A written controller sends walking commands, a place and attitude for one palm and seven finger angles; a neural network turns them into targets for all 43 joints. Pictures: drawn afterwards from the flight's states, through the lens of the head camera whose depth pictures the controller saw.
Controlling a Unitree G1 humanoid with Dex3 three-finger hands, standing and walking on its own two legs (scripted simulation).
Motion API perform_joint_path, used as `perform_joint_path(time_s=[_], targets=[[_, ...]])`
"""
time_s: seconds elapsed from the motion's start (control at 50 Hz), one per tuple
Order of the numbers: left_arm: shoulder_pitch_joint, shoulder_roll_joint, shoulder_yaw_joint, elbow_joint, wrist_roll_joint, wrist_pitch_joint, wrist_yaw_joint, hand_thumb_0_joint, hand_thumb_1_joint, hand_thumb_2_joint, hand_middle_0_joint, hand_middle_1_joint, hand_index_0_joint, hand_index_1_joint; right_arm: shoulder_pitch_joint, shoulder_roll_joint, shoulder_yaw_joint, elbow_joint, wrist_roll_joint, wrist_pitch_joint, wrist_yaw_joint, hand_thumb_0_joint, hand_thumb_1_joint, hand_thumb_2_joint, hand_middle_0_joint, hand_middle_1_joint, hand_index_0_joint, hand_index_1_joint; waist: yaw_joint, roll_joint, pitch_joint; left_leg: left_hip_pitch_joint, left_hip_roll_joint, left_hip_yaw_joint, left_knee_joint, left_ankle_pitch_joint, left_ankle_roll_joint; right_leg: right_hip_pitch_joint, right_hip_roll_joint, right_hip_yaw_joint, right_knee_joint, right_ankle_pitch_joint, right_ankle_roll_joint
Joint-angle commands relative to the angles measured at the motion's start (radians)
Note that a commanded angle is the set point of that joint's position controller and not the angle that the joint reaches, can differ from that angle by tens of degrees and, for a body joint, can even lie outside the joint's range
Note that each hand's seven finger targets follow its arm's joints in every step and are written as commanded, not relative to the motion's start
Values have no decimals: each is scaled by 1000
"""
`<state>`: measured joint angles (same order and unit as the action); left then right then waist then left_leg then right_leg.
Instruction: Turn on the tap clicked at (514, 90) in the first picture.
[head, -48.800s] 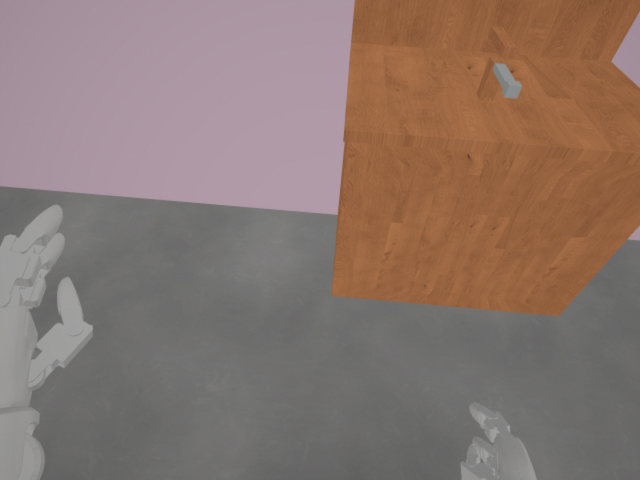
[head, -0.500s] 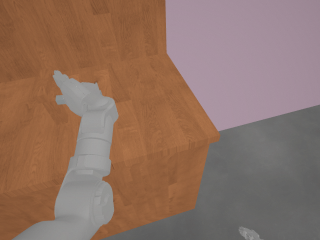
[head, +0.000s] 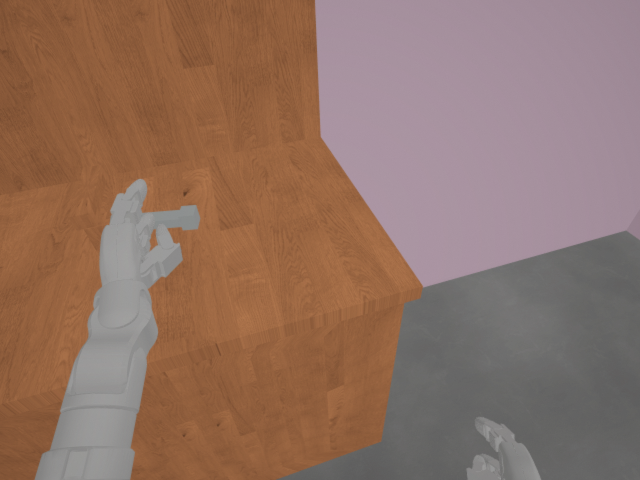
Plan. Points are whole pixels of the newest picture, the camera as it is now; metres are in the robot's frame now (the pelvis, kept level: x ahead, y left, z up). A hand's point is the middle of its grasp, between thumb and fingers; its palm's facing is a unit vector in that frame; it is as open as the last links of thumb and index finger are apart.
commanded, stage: draw the hand back beside the body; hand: left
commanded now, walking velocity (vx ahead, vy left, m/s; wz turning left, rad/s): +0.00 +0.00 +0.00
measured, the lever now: (189, 217) +0.48 +0.24 +0.10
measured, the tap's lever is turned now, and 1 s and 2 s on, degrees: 77 77 77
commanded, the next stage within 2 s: step back with the hand held close in 1.16 s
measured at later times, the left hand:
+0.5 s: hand (109, 313) +0.24 +0.24 +0.16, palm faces +0.27 -0.93 -0.27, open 7.5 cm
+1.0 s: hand (17, 366) +0.18 +0.30 +0.16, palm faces +0.43 -0.84 -0.34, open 7.4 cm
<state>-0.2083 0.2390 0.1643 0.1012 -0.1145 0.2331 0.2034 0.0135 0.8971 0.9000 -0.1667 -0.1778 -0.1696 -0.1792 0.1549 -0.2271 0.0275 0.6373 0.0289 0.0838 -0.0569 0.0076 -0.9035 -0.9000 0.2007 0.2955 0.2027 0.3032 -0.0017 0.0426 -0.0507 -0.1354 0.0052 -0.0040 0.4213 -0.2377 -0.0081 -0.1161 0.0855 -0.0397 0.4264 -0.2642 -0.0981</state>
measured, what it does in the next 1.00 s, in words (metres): stands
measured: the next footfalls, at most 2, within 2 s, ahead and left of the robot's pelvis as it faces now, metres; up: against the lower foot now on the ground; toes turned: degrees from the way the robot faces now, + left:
none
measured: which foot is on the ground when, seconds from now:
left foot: down 0.00-1.00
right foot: down 0.00-1.00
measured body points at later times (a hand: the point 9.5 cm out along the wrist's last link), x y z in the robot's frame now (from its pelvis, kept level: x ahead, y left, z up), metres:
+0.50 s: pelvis -0.02 +0.03 +0.01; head -0.04 +0.01 +0.46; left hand +0.22 +0.29 +0.17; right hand +0.17 -0.18 -0.08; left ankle +0.00 +0.14 -0.74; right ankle -0.02 -0.05 -0.74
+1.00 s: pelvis -0.01 +0.05 +0.01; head -0.04 +0.03 +0.45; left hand +0.15 +0.34 +0.18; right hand +0.19 -0.17 -0.08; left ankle +0.00 +0.14 -0.74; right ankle -0.02 -0.05 -0.74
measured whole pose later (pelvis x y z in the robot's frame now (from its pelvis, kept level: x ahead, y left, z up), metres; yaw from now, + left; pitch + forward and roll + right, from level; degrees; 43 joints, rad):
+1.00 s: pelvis -0.01 +0.05 +0.01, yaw +2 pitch -6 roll -1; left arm 0.41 0.33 0.26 -0.34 -0.08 -0.11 0.10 0.02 0.89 0.90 -0.21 -0.30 -0.21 -0.30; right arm 0.18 -0.23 0.02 0.64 0.00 -0.07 -0.03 0.01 -0.90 -0.90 0.20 0.30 0.20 0.30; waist 0.07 0.06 0.03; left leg -0.07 -0.04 -0.02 0.37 -0.20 0.04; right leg 0.00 0.05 -0.05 0.30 -0.20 -0.04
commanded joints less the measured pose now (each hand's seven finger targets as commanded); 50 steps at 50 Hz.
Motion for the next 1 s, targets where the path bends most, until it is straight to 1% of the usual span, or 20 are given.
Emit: perform_joint_path(time_s=[0.0,0.04,0.08,0.14,0.16,0.2,0.28,0.34,0.38,0.42,0.46,0.56,0.58,0.66,0.68,0.76,0.78,0.82,0.86,0.98], targets=[[-376,256,33,-432,20,-249,-65,0,900,900,-167,-201,-167,-201,-171,-92,-31,-175,1,-105,1,0,-900,-900,200,300,200,300,19,91,-113,89,-26,0,-42,142,57,43,-105,97,-128,309,97],[-390,231,-12,-467,27,-299,-66,0,900,900,-169,-207,-169,-207,-163,-96,-32,-170,-4,-143,2,0,-900,-900,200,300,200,300,7,106,-132,144,-26,-6,-41,151,59,15,-94,88,-143,270,85],[-379,207,-44,-448,32,-330,-66,0,900,900,-171,-213,-171,-213,-156,-101,-36,-157,-4,-167,0,0,-900,-900,200,300,200,300,-1,69,-112,168,-26,-10,-50,132,60,-15,-84,79,-163,215,81],[-256,186,-43,-321,33,-354,-67,0,900,900,-174,-222,-174,-222,-144,-112,-40,-135,-6,-177,-5,0,-900,-900,200,300,200,300,4,-105,-71,131,-24,-19,-75,83,68,-3,-84,76,-184,149,86],[-213,181,-41,-308,34,-362,-72,0,900,900,-175,-225,-175,-225,-145,-113,-41,-135,-7,-177,-6,0,-900,-900,200,300,200,300,9,-127,-68,124,-25,-16,-79,84,71,7,-88,78,-188,155,89],[-113,171,-34,-279,34,-374,-85,0,900,900,-177,-231,-177,-231,-143,-110,-39,-128,-5,-169,-2,0,-900,-900,200,300,200,300,23,-78,-54,123,-26,-20,-102,84,66,19,-84,63,-183,140,78],[48,247,71,-298,26,-381,-101,0,900,900,-181,-243,-181,-243,-148,-108,-37,-137,-8,-149,4,0,-900,-900,200,300,200,300,51,-46,-51,98,-20,-20,-117,120,59,68,-84,56,-187,184,72],[69,273,112,-415,22,-397,-109,0,900,900,-184,-252,-184,-252,-160,-97,-35,-160,-14,-145,3,0,-900,-900,200,300,200,300,55,-37,-73,97,-13,-16,-114,154,57,98,-83,54,-179,215,67],[76,298,137,-473,26,-406,-109,0,900,900,-186,-258,-186,-258,-163,-93,-33,-163,-17,-150,3,0,-900,-900,200,300,200,300,56,42,-55,107,-13,-21,-118,158,50,80,-81,51,-189,198,60],[77,273,114,-515,31,-415,-106,0,900,900,-188,-264,-188,-264,-160,-87,-31,-169,-20,-161,3,0,-900,-900,200,300,200,300,49,75,-48,119,-9,-24,-119,150,45,66,-78,48,-191,180,56],[134,276,129,-542,30,-418,-101,0,900,900,-190,-270,-190,-270,-150,-92,-36,-167,-25,-174,4,0,-900,-900,200,300,200,300,51,46,-80,137,-4,-26,-109,194,47,84,-76,46,-182,227,55],[237,197,60,-538,32,-415,-106,0,900,900,-195,-285,-195,-285,-144,-105,-42,-160,-24,-190,10,0,-900,-900,200,300,200,300,40,-28,-18,140,5,-41,-119,176,44,41,-67,35,-185,188,57],[255,191,58,-528,34,-411,-109,0,900,900,-196,-288,-196,-288,-146,-108,-42,-157,-21,-192,13,0,-900,-900,200,300,200,300,38,0,3,137,5,-48,-128,165,41,27,-66,34,-188,167,55],[315,239,118,-560,32,-422,-102,0,900,900,-200,-300,-200,-300,-139,-114,-49,-154,-25,-193,10,0,-900,-900,200,300,200,300,50,-41,-2,113,0,-52,-127,148,46,51,-67,36,-187,157,54],[331,262,144,-583,37,-426,-101,0,900,900,-200,-300,-200,-300,-138,-116,-49,-151,-25,-193,10,0,-900,-900,200,300,200,300,53,2,-11,118,1,-56,-127,171,40,57,-68,33,-180,169,50],[434,280,191,-648,32,-430,-97,0,900,900,-200,-300,-200,-300,-128,-105,-50,-157,-31,-193,14,0,-900,-900,200,300,200,300,64,15,-50,120,4,-52,-107,237,34,93,-73,32,-167,231,48],[441,289,201,-670,35,-427,-97,0,900,900,-200,-300,-200,-300,-129,-109,-48,-157,-29,-194,16,0,-900,-900,200,300,200,300,62,70,-40,117,6,-60,-109,240,26,87,-72,33,-166,221,45],[484,269,194,-673,34,-423,-95,0,900,900,-200,-300,-200,-300,-124,-103,-46,-158,-30,-196,17,0,-900,-900,200,300,200,300,60,80,-2,100,7,-60,-109,227,22,72,-71,29,-168,209,44],[525,275,212,-672,30,-419,-95,0,900,900,-200,-300,-200,-300,-122,-108,-50,-162,-31,-199,16,0,-900,-900,200,300,200,300,63,46,4,90,9,-61,-105,221,27,72,-72,28,-169,208,45],[409,244,157,-645,40,-411,-89,0,900,900,-200,-300,-200,-300,-127,-118,-50,-148,-28,-210,7,0,-900,-900,200,300,200,300,40,21,28,110,5,-68,-105,184,34,28,-70,29,-171,174,50]])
